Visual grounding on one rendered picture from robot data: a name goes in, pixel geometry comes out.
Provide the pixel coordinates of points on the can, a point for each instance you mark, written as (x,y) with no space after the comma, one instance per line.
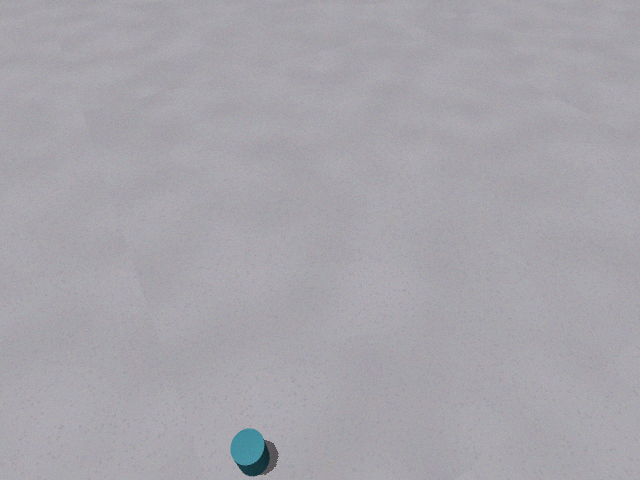
(249,451)

